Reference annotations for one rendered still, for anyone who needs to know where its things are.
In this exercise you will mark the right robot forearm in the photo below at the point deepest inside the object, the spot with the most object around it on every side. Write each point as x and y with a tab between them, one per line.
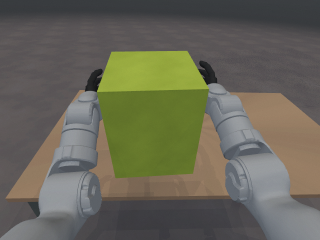
237	135

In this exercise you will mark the left robot upper arm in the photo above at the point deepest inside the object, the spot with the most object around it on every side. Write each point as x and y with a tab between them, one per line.
66	201

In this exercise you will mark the left robot hand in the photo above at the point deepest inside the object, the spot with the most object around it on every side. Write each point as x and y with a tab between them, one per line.
93	81

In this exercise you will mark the right robot upper arm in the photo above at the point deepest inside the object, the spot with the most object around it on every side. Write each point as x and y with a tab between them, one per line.
261	183

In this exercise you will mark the left robot forearm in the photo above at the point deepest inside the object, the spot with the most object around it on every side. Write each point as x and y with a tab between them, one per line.
77	148

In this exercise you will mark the right robot hand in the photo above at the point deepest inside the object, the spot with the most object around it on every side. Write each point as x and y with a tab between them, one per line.
208	73

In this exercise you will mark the table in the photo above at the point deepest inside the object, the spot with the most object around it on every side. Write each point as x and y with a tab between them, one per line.
290	133

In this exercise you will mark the carton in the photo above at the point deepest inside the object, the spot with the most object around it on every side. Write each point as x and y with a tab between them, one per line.
152	105

